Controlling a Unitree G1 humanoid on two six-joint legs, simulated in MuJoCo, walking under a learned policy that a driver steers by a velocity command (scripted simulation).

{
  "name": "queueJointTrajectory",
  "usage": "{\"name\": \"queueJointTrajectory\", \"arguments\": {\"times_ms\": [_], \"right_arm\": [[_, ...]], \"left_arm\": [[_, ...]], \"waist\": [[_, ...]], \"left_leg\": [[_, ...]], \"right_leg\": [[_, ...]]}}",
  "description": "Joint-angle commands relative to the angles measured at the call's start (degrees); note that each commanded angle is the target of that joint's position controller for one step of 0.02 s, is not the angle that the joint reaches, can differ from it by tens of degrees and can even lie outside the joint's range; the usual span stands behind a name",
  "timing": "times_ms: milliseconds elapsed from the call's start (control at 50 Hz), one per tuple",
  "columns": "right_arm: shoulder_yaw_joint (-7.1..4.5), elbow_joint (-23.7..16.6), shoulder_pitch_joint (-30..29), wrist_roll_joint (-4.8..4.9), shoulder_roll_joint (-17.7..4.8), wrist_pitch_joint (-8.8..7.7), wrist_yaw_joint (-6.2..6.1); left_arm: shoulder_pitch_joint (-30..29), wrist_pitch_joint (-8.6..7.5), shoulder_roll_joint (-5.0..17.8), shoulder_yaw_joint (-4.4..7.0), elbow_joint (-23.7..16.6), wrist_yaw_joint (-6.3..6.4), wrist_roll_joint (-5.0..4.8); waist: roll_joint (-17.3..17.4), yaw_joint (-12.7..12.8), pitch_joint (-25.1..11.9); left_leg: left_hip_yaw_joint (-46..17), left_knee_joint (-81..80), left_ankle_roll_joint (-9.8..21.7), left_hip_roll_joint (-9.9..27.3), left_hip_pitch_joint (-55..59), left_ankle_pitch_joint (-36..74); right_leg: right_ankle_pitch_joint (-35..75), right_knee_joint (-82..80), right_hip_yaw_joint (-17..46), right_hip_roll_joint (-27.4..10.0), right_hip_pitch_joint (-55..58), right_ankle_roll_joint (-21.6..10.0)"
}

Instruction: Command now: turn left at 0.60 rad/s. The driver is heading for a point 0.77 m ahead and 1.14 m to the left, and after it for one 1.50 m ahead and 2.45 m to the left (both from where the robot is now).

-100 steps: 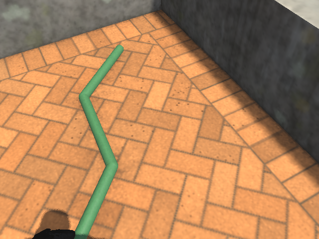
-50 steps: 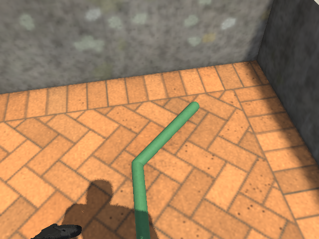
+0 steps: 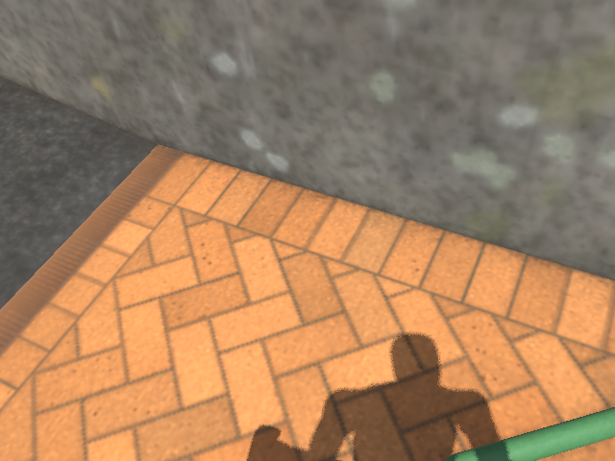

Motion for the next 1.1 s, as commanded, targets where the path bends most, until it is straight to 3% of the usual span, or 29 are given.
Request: {"name": "queueJointTrajectory", "arguments": {"times_ms": [20,60,100,180,220,240,260,280,320,360,400,500,560,600,620,640,660,680,700,720,740,800,960,1000,1020,1040,1060,1080,1100], "right_arm": [[-0.22,-3.9,-0.5,0.89,-3.4,0.53,1.24],[1.0,-5.4,-2.8,0.21,-1.1,0.47,1.25],[1.77,-6.7,-3.9,0.67,-0.4,0.4,1.36],[2.11,-7.8,-2.9,1.39,-1.3,-0.33,1.4],[1.04,-6.0,-0.2,2.3,-3.4,-1.23,0.85],[-0.03,-6.2,2.1,2.07,-6.5,-1.22,-0.04],[-0.38,-7.3,4.3,0.44,-8.5,-1.01,-0.77],[-0.37,-8.3,3.7,-0.87,-8.9,-1.06,-1.44],[0.13,-10.5,-4.8,-0.29,-7.7,-0.69,-2.87],[0.91,-12.0,-10.7,0.12,-5.1,-0.54,-2.23],[1.21,-11.7,-8.6,0.27,-4.0,-0.79,-1.11],[-0.13,-12.2,-7.4,0.03,-7.4,-0.42,-0.06],[-0.37,-13.8,-12.1,-0.51,-7.7,-0.16,0.53],[0.01,-13.3,-12.8,-0.04,-6.3,0.14,0.24],[0.3,-12.2,-10.3,0.58,-3.8,0.41,0.08],[0.49,-11.7,-8.2,0.46,-2.1,0.68,-0.21],[0.53,-10.8,-4.7,-0.44,-2.3,0.74,-0.5],[0.23,-12.6,-2.8,-0.79,-5.1,1.35,-0.14],[-0.43,-14.8,-6.6,-1.0,-8.8,1.17,0.37],[-1.34,-13.6,-7.1,-1.1,-11.2,0.93,1.34],[-1.19,-12.1,-4.9,-1.14,-10.4,0.84,1.88],[0.67,-12.5,-9.2,-0.94,-5.6,0.08,3.85],[2.25,-13.5,-8.1,0.48,-2.9,-1.61,5.05],[2.16,-9.0,2.4,-0.24,-2.5,-2.75,3.68],[0.98,-5.4,10.5,-0.7,-5.3,-3.25,2.95],[0.51,-7.1,15.5,0.25,-10.0,-3.72,2.19],[0.14,-8.5,13.9,0.53,-12.9,-4.47,1.24],[0.82,-7.4,12.2,0.17,-10.0,-4.56,0.57],[1.62,-7.1,10.1,0.29,-8.0,-4.91,0.27]], "left_arm": [[-1.5,-0.26,8.8,2.57,-3.9,0.83,0.17],[3.6,-0.14,10.5,3.4,-1.7,0.75,0.01],[3.5,-0.11,11.1,3.68,-1.2,0.06,0.0],[2.8,0.32,12.9,4.06,0.1,-0.78,-0.4],[1.1,0.54,12.3,4.03,-0.6,-0.5,-0.72],[-2.3,0.57,11.3,3.74,-2.6,-0.54,-0.93],[-7.8,0.66,9.9,3.23,-5.6,-1.13,-1.22],[-9.4,0.93,8.3,2.84,-5.7,-1.7,-1.19],[-3.1,0.86,8.0,2.61,-3.8,-1.72,-1.67],[1.5,1.02,10.1,3.24,-1.9,-0.9,-0.24],[0.4,1.99,9.6,3.15,-2.7,-1.03,-0.6],[-1.5,2.77,8.2,2.47,-6.1,-1.44,-1.12],[4.7,2.96,9.5,3.29,-5.3,-0.65,-1.86],[10.6,3.07,8.4,3.59,-2.6,-0.13,-1.91],[10.2,2.66,8.1,3.67,-1.1,0.1,-0.73],[8.8,2.27,9.5,3.69,-2.2,-0.07,-0.14],[2.6,2.17,9.2,2.6,-5.3,-0.06,-0.46],[-4.9,1.95,16.4,4.43,-8.5,0.25,1.31],[-6.1,1.13,14.2,4.04,-9.4,-0.07,1.18],[-7.8,0.28,10.8,2.9,-8.9,-0.2,0.02],[-7.1,0.39,9.9,2.85,-9.3,-0.23,-0.05],[3.9,-0.85,13.6,4.35,-5.1,0.64,-0.41],[5.1,-1.16,14.7,5.39,-2.0,-1.29,0.12],[4.4,-0.34,13.1,4.89,-1.2,-1.71,-1.01],[4.9,-0.45,9.7,3.87,-1.4,-2.09,-0.62],[1.7,-0.53,3.5,1.81,-4.3,-2.76,0.71],[-5.5,-1.1,6.9,2.5,-7.9,-3.53,1.62],[-7.1,-1.77,9.7,3.15,-7.6,-4.34,0.81],[-4.1,-2.43,10.8,3.39,-5.4,-4.97,0.29]], "waist": [[-11.6,1.6,-0.1],[-12.8,4.0,-2.4],[-13.4,4.1,-4.6],[-15.4,2.9,-5.7],[-1.8,0.7,-7.3],[6.9,-2.0,-7.8],[11.9,-5.0,-7.4],[4.4,-4.8,-6.9],[-0.2,1.3,-5.5],[1.0,4.2,-6.5],[0.8,2.9,-6.3],[1.8,1.6,-6.0],[3.1,4.6,-8.1],[-0.2,7.5,-8.0],[-8.8,5.9,-6.9],[-14.5,4.5,-5.9],[-9.5,0.6,-4.3],[-17.7,-3.0,-5.2],[-21.7,-1.9,-0.9],[-16.6,-2.8,2.6],[-13.9,-2.4,2.0],[-8.2,3.8,0.8],[-13.5,4.4,0.4],[-6.3,-0.7,-1.1],[5.7,-3.4,-4.3],[14.1,-5.6,-5.1],[8.3,-5.8,0.8],[1.7,-4.1,3.4],[0.2,-1.5,3.5]], "left_leg": [[1.4,-5.8,-2.0,3.3,-3.7,0.5],[2.9,-10.6,-1.2,4.2,-3.1,-5.6],[5.3,-17.9,0.3,4.9,2.5,-9.0],[8.8,-33.5,2.7,3.7,13.2,-4.6],[4.9,-40.3,5.7,2.7,20.6,15.8],[-7.6,-44.9,9.8,9.3,25.4,21.9],[-24.0,-51.2,15.5,19.4,29.3,31.1],[-25.8,-52.2,19.5,22.6,29.7,36.9],[-18.2,-50.5,16.8,18.3,26.6,33.3],[-12.3,-49.3,13.3,13.2,24.5,32.3],[-12.4,-49.8,13.0,12.5,23.4,28.1],[-18.4,-48.1,13.7,14.3,24.6,27.3],[-19.1,-45.8,11.1,12.1,18.6,25.1],[-16.2,-39.4,8.2,7.1,13.2,17.6],[-9.7,-28.9,5.9,-0.8,7.5,3.6],[-6.5,-14.6,3.5,-7.2,0.0,-4.8],[-8.1,-6.3,3.2,-5.7,-1.8,-5.3],[-1.5,0.1,2.1,-3.0,-1.9,-3.6],[-0.2,3.9,1.1,2.4,-0.7,-1.2],[-2.5,5.7,-0.1,3.0,-1.5,5.2],[-0.4,5.3,-1.2,3.1,-3.6,3.8],[0.8,-8.5,-0.8,4.3,-8.6,3.7],[8.9,-38.1,4.2,5.9,11.2,-7.4],[11.5,-52.0,6.9,2.8,27.5,4.6],[2.3,-54.1,7.9,6.6,40.4,1.4],[-26.6,-60.1,11.9,23.0,47.6,-19.9],[-41.0,-66.1,17.8,28.5,41.9,-13.0],[-32.9,-64.1,17.8,26.9,41.3,-6.7],[-24.7,-63.3,15.4,21.9,40.2,-0.1]], "right_leg": [[9.9,-10.6,7.3,-12.3,3.5,-10.1],[18.7,-8.4,8.3,-15.1,9.7,-11.4],[23.9,-6.7,5.7,-15.7,9.6,-11.3],[25.2,-3.3,2.6,-15.7,6.2,-9.0],[19.0,1.2,-3.9,-9.8,1.1,-2.2],[10.2,9.1,-7.3,-4.9,-6.8,2.0],[-15.3,21.3,-5.7,0.2,-17.6,4.1],[-22.8,33.7,2.2,0.7,-21.4,3.9],[-14.3,37.4,5.7,-2.0,-21.3,3.3],[-9.0,34.7,2.8,-1.1,-16.5,3.7],[-8.9,30.6,1.9,0.1,-13.5,4.2],[-11.6,19.0,4.0,1.3,-11.0,3.7],[-9.4,9.9,3.2,1.9,0.1,2.9],[1.8,-3.4,0.8,2.3,9.4,1.9],[6.8,-6.2,1.3,1.2,13.8,2.2],[4.9,-6.4,12.3,-9.2,13.7,-0.3],[3.1,-9.6,14.6,-13.5,6.0,-1.0],[-20.6,-18.1,21.6,-21.1,-5.5,-7.6],[-31.7,-22.9,28.0,-23.8,-13.1,-12.8],[-31.0,-21.9,23.4,-19.0,-13.8,-12.4],[-31.0,-20.3,19.5,-16.4,-9.5,-10.5],[-26.4,-18.2,13.3,-14.5,5.9,-8.0],[-23.2,-17.1,0.6,-15.8,3.2,-6.2],[-22.3,-6.1,-5.6,-12.3,-4.1,-4.7],[-19.9,11.8,-11.5,-6.9,-13.3,-3.2],[-26.8,31.7,-8.9,-2.6,-32.5,-1.0],[-22.6,35.9,0.2,1.5,-42.8,-0.5],[-15.4,37.9,3.4,-2.6,-43.4,-0.9],[-9.2,37.8,2.3,-2.9,-40.5,-0.9]]}}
